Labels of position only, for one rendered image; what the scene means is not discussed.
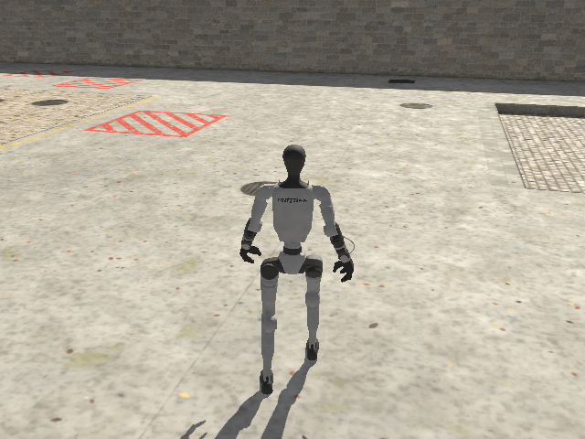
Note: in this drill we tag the left robot thigh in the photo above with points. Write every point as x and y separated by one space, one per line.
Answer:
270 268

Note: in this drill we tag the robot left hand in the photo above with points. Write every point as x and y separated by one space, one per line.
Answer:
253 250

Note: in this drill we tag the robot right hand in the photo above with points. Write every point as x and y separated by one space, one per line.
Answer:
348 269

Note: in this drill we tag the robot right forearm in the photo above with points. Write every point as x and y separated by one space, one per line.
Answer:
340 246

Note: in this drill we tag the robot left forearm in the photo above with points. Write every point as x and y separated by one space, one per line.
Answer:
248 237

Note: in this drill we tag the robot thigh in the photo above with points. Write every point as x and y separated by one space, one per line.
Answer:
313 267
270 268

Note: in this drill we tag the robot right upper arm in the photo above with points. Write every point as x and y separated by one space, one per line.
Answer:
327 209

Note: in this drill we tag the right robot thigh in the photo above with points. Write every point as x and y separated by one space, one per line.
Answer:
313 267

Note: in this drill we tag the robot left upper arm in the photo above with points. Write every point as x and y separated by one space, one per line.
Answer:
259 206

